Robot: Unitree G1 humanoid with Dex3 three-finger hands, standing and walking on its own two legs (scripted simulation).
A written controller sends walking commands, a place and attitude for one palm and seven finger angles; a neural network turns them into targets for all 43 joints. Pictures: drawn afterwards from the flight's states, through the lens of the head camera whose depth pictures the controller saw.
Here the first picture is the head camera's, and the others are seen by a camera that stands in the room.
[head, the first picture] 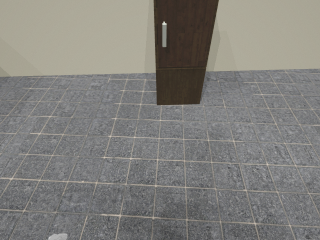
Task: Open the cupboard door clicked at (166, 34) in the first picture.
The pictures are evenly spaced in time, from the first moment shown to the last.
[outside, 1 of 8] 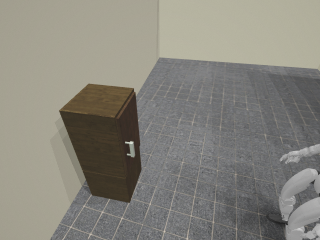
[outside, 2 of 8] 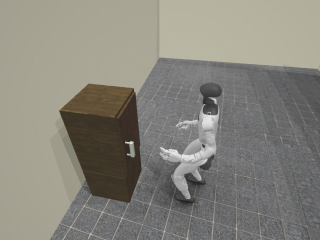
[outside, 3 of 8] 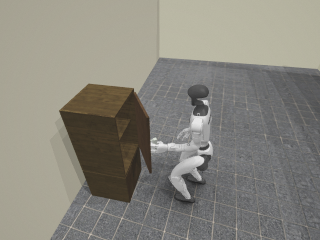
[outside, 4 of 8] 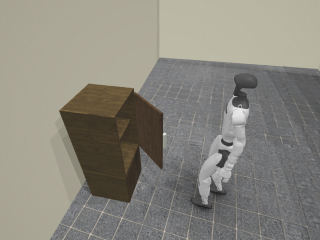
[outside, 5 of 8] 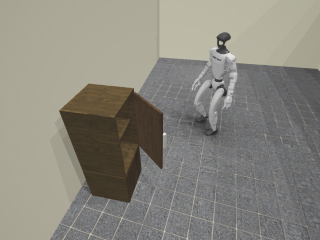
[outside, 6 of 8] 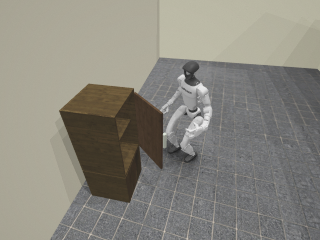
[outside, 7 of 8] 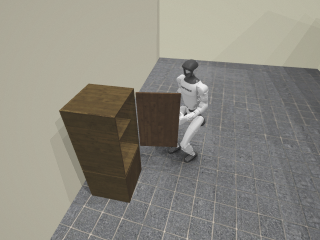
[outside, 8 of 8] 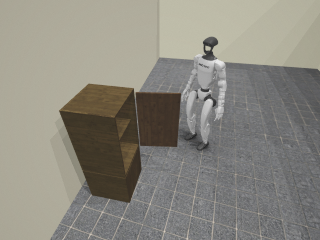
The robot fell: no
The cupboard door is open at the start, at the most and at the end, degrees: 0 99 99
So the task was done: yes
